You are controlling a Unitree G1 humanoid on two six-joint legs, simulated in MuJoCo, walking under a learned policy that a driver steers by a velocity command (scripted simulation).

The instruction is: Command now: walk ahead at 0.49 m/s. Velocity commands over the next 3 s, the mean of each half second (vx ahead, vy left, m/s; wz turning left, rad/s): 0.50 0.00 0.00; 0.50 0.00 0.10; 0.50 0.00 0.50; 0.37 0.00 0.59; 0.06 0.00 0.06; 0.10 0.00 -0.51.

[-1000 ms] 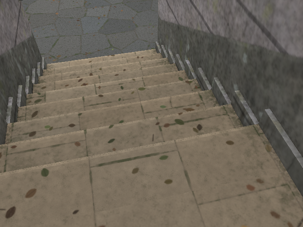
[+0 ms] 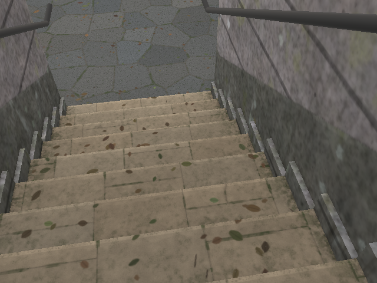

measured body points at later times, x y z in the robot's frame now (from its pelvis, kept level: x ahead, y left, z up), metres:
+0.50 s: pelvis +0.28 +0.07 +0.00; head +0.29 +0.08 +0.45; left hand +0.37 +0.31 -0.14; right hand +0.22 -0.17 -0.14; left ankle +0.29 +0.14 -0.74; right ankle +0.33 -0.10 -0.67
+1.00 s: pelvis +0.57 -0.03 -0.14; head +0.59 -0.05 +0.31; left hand +0.77 +0.18 -0.24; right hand +0.40 -0.23 -0.27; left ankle +0.31 +0.14 -0.71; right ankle +0.66 -0.15 -0.89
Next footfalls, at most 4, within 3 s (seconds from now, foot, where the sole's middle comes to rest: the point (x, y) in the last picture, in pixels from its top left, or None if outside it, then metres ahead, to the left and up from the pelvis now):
0.26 left None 0.33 0.14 -0.78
0.98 right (245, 254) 0.70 -0.15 -0.93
1.60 left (154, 219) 0.92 0.26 -1.09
2.06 right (184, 183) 1.26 0.14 -1.24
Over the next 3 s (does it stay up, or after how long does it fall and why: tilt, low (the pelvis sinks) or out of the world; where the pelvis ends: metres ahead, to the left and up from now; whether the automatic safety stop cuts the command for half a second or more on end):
stays up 1.04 0.21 -0.36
